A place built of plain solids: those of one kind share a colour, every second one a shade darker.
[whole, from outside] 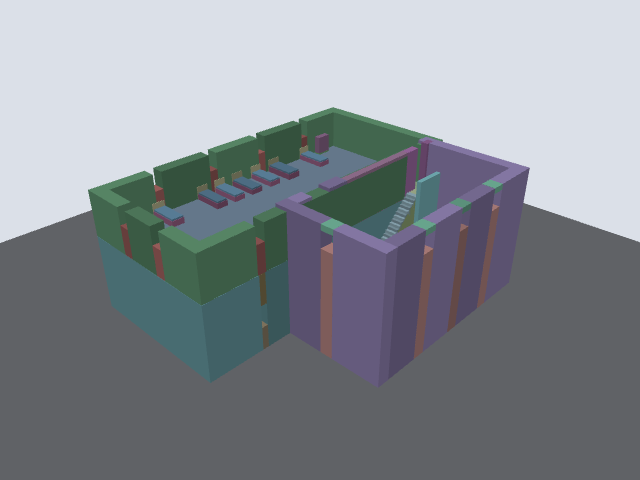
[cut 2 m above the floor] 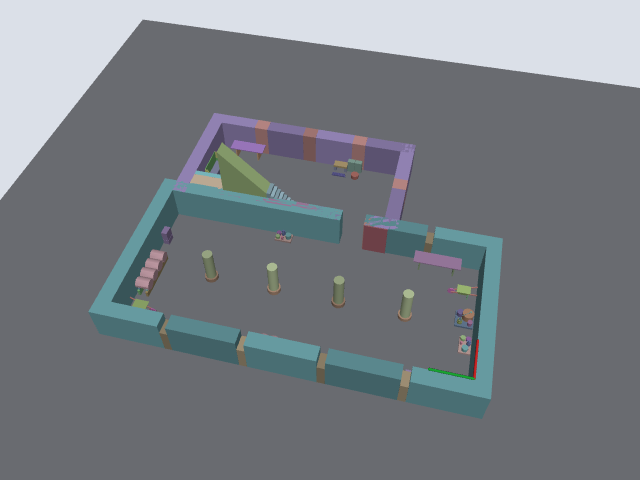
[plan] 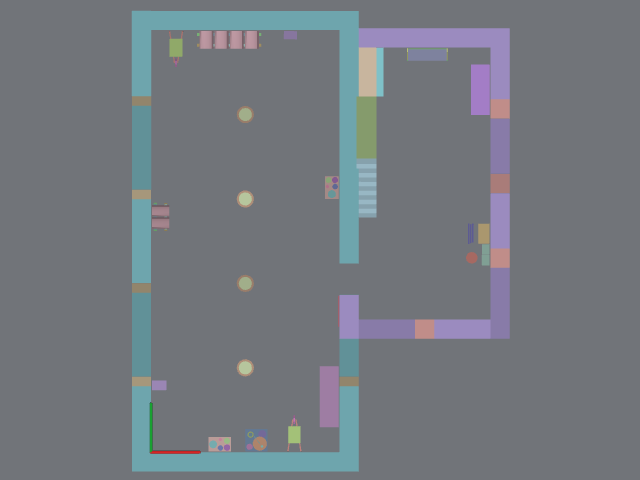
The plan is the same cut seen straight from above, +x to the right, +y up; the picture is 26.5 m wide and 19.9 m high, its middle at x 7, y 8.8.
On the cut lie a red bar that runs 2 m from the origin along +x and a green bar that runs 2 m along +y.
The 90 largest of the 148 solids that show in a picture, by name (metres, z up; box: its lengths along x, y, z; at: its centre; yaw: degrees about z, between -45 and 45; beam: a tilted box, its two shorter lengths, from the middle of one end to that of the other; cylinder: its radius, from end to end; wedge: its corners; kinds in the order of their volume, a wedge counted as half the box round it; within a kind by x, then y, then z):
{
 "wall_undercroft_1": {"box": [0.8, 3.54, 5.03], "at": [-0.4, 0.97, 2.21]},
 "wall_undercroft_2": {"box": [0.8, 3.48, 5.03], "at": [-0.4, 4.88, 2.21]},
 "wall_undercroft_3": {"box": [0.8, 3.48, 5.03], "at": [-0.4, 8.75, 2.21]},
 "wall_undercroft_4": {"box": [0.8, 3.48, 5.03], "at": [-0.4, 12.62, 2.21]},
 "wall_undercroft_5": {"box": [0.8, 3.54, 5.03], "at": [-0.4, 16.53, 2.21]},
 "wall_undercroft_6": {"box": [9.41, 0.8, 5.03], "at": [3.9, -0.4, 2.21]},
 "wall_undercroft_7": {"box": [9.41, 0.8, 5.03], "at": [3.9, 17.9, 2.21]},
 "wall_undercroft_8": {"box": [0.8, 3.54, 5.03], "at": [8.21, 0.97, 2.21]},
 "wall_undercroft_9": {"box": [0.8, 3.39, 5.03], "at": [8.21, 4.83, 2.21]},
 "wall_undercroft_10": {"box": [0.8, 10.47, 5.03], "at": [8.21, 13.06, 2.21]},
 "wall_vestibule_1": {"box": [0.8, 1.82, 8.04], "at": [8.21, 5.62, 3.72]},
 "wall_vestibule_2": {"box": [0.8, 1.39, 8.04], "at": [8.21, 8.52, 3.72]},
 "wall_vestibule_3": {"box": [0.8, 0.8, 8.04], "at": [8.21, 17.18, 3.72]},
 "wall_vestibule_4": {"box": [3.13, 0.8, 8.04], "at": [9.37, 5.11, 3.72]},
 "wall_vestibule_5": {"box": [7.06, 0.8, 8.04], "at": [11.34, 17.18, 3.72]},
 "wall_vestibule_6": {"box": [3.13, 0.8, 8.04], "at": [13.3, 5.11, 3.72]},
 "wall_vestibule_7": {"box": [0.8, 2.95, 8.04], "at": [14.47, 6.18, 3.72]},
 "wall_vestibule_8": {"box": [0.8, 2.29, 8.04], "at": [14.47, 9.6, 3.72]},
 "wall_vestibule_9": {"box": [0.8, 2.29, 8.04], "at": [14.47, 12.69, 3.72]},
 "wall_vestibule_10": {"box": [0.8, 2.95, 8.04], "at": [14.47, 16.1, 3.72]},
 "wall_dorter_1": {"box": [0.8, 3.46, 2.8], "at": [-0.4, 0.93, 6.14]},
 "wall_dorter_2": {"box": [0.8, 3.33, 2.8], "at": [-0.4, 4.88, 6.14]},
 "wall_dorter_3": {"box": [0.8, 3.33, 2.8], "at": [-0.4, 8.75, 6.14]},
 "wall_dorter_4": {"box": [0.8, 3.33, 2.8], "at": [-0.4, 12.62, 6.14]},
 "wall_dorter_5": {"box": [0.8, 3.46, 2.8], "at": [-0.4, 16.57, 6.14]},
 "wall_dorter_6": {"box": [2.9, 0.8, 2.8], "at": [0.65, -0.4, 6.14]},
 "wall_dorter_7": {"box": [2.21, 0.8, 2.8], "at": [3.9, -0.4, 6.14]},
 "wall_dorter_8": {"box": [9.41, 0.8, 2.8], "at": [3.9, 17.9, 6.14]},
 "wall_dorter_9": {"box": [2.9, 0.8, 2.8], "at": [7.16, -0.4, 6.14]},
 "wall_dorter_10": {"box": [0.8, 3.46, 2.8], "at": [8.21, 0.93, 6.14]},
 "wall_dorter_11": {"box": [0.8, 12.44, 2.8], "at": [8.21, 9.43, 6.14]},
 "wall_dorter_12": {"box": [0.8, 1.7, 2.8], "at": [8.21, 17.45, 6.14]},
 "floor_dorter_1": {"box": [7.81, 17.5, 0.4], "at": [3.9, 8.75, 4.84]},
 "wall_right_1": {"box": [0.45, 5.85, 8.04], "at": [8.38, 12.14, 3.72]},
 "wall_vestibule_under_light_1": {"box": [0.8, 0.8, 6.69], "at": [11.34, 5.11, 3.04]},
 "wall_vestibule_under_light_2": {"box": [0.8, 0.8, 6.69], "at": [14.47, 8.05, 3.04]},
 "wall_vestibule_under_light_3": {"box": [0.8, 0.8, 6.69], "at": [14.47, 11.14, 3.04]},
 "wall_vestibule_under_light_4": {"box": [0.8, 0.8, 6.69], "at": [14.47, 14.23, 3.04]},
 "fill_under_steps_1": {"wedge": [[8.51, 9.53, -0.3], [8.51, 9.53, -0.24], [8.51, 14.75, -0.3], [8.51, 14.75, 4.83], [9.34, 9.53, -0.3], [9.34, 9.53, -0.24], [9.34, 14.75, -0.3], [9.34, 14.75, 4.83]]},
 "mass_under_head_1": {"box": [0.83, 2.04, 5.04], "at": [8.93, 15.76, 2.22]},
 "wall_dorter_under_light_1": {"box": [0.8, 0.55, 1.75], "at": [-0.4, 2.94, 5.62]},
 "wall_dorter_under_light_2": {"box": [0.8, 0.55, 1.75], "at": [-0.4, 6.81, 5.62]},
 "wall_dorter_under_light_3": {"box": [0.8, 0.55, 1.75], "at": [-0.4, 10.69, 5.62]},
 "wall_dorter_under_light_4": {"box": [0.8, 0.55, 1.75], "at": [-0.4, 14.56, 5.62]},
 "wall_dorter_under_light_5": {"box": [0.7, 0.8, 1.75], "at": [2.45, -0.4, 5.62]},
 "wall_dorter_under_light_6": {"box": [0.7, 0.8, 1.75], "at": [5.36, -0.4, 5.62]},
 "wall_dorter_under_light_7": {"box": [0.8, 0.55, 1.75], "at": [8.21, 2.94, 5.62]},
 "parapet_head_1": {"box": [0.3, 2.03, 6.4], "at": [9.49, 15.76, 2.9]},
 "bed_frame_dorter_1": {"box": [1.88, 0.8, 0.37], "at": [0.97, 2.73, 5.22]},
 "bed_frame_dorter_2": {"box": [1.87, 0.8, 0.31], "at": [0.97, 10.05, 5.2]},
 "bed_frame_dorter_3": {"box": [1.92, 0.75, 0.36], "at": [0.99, 5.81, 5.22]},
 "bed_frame_dorter_4": {"box": [1.93, 0.78, 0.32], "at": [0.99, 7.12, 5.2]},
 "bed_frame_dorter_5": {"box": [1.92, 0.82, 0.31], "at": [0.99, 8.51, 5.19]},
 "bed_frame_dorter_6": {"box": [1.97, 0.9, 0.37], "at": [1.01, 11.62, 5.22]},
 "bed_frame_dorter_7": {"box": [1.98, 0.8, 0.31], "at": [1.02, 14.46, 5.2]},
 "wall_undercroft_under_light_1": {"box": [0.8, 0.4, 1.75], "at": [-0.4, 2.94, 0.57]},
 "wall_undercroft_under_light_2": {"box": [0.8, 0.4, 1.75], "at": [-0.4, 6.81, 0.57]},
 "wall_undercroft_under_light_3": {"box": [0.8, 0.4, 1.75], "at": [-0.4, 10.69, 0.57]},
 "wall_undercroft_under_light_4": {"box": [0.8, 0.4, 1.75], "at": [-0.4, 14.56, 0.57]},
 "wall_undercroft_under_light_5": {"box": [0.8, 0.4, 1.75], "at": [8.21, 2.94, 0.57]},
 "pier_undercroft_1": {"cylinder": 0.27, "from": [3.9, 3.5, 0.22], "to": [3.9, 3.5, 2.94]},
 "pier_undercroft_2": {"cylinder": 0.27, "from": [3.9, 7.0, 0.26], "to": [3.9, 7.0, 2.94]},
 "pier_undercroft_3": {"cylinder": 0.27, "from": [3.9, 10.5, 0.27], "to": [3.9, 10.5, 2.94]},
 "pier_undercroft_4": {"cylinder": 0.27, "from": [3.9, 14.0, 0.25], "to": [3.9, 14.0, 2.94]},
 "wall_wallhead_1": {"box": [0.45, 1.03, 3.0], "at": [8.38, 15.13, 6.24]},
 "wall_wallhead_2": {"box": [0.45, 0.62, 3.0], "at": [8.38, 16.91, 6.24]},
 "bed_pallet_dorter_1": {"box": [1.76, 0.74, 0.11], "at": [1.0, 2.73, 5.46]},
 "bed_pallet_dorter_2": {"box": [1.75, 0.74, 0.11], "at": [1.0, 10.05, 5.41]},
 "bed_pallet_dorter_3": {"box": [1.8, 0.69, 0.11], "at": [1.02, 5.81, 5.45]},
 "bed_pallet_dorter_4": {"box": [1.81, 0.72, 0.11], "at": [1.02, 7.12, 5.42]},
 "bed_pallet_dorter_5": {"box": [1.8, 0.76, 0.11], "at": [1.02, 8.51, 5.4]},
 "bed_pallet_dorter_6": {"box": [1.85, 0.84, 0.11], "at": [1.04, 11.62, 5.46]},
 "bed_pallet_dorter_7": {"box": [1.86, 0.74, 0.11], "at": [1.05, 14.46, 5.41]},
 "wall_vestibule_over_light_1": {"box": [0.8, 0.8, 0.35], "at": [11.34, 5.11, 7.57]},
 "wall_vestibule_over_light_2": {"box": [0.8, 0.8, 0.35], "at": [14.47, 8.05, 7.57]},
 "wall_vestibule_over_light_3": {"box": [0.8, 0.8, 0.35], "at": [14.47, 11.14, 7.57]},
 "wall_vestibule_over_light_4": {"box": [0.8, 0.8, 0.35], "at": [14.47, 14.23, 7.57]},
 "wall_undercroft_over_light_1": {"box": [0.8, 0.4, 1.89], "at": [8.21, 2.94, 3.79]},
 "aumbry_carcase_dorter_1": {"box": [0.41, 0.98, 1.14], "at": [0.24, 16.04, 5.7]},
 "settle_locker_vestibule_1": {"box": [1.61, 0.47, 0.52], "at": [11.45, 16.47, 0.21]},
 "pier_undercroft_base_1": {"cylinder": 0.35, "from": [3.9, 7.0, 0.0], "to": [3.9, 7.0, 0.26]},
 "pier_undercroft_base_2": {"cylinder": 0.35, "from": [3.9, 10.5, 0.0], "to": [3.9, 10.5, 0.27]},
 "pier_undercroft_base_3": {"cylinder": 0.35, "from": [3.9, 14.0, 0.0], "to": [3.9, 14.0, 0.25]},
 "door_leaf_slype_1": {"box": [0.06, 1.28, 2.18], "at": [7.78, 5.85, 1.04]},
 "tub_stand_undercroft_1": {"box": [0.93, 0.93, 0.17], "at": [4.36, 0.5, 0.04]},
 "stillage_front_undercroft_1": {"box": [2.67, 0.13, 0.4], "at": [3.24, 16.87, 0.15]},
 "crate_undercroft_1": {"box": [0.61, 0.41, 0.51], "at": [0.33, 2.77, 0.2]},
 "table_top_undercroft_1": {"box": [0.79, 2.54, 0.06], "at": [7.39, 2.3, 0.71]},
 "table_top_vestibule_1": {"box": [0.78, 2.1, 0.06], "at": [13.65, 15.03, 0.73]},
 "pot_plinth_undercroft_1": {"box": [0.94, 0.6, 0.17], "at": [2.84, 0.33, 0.04]}
}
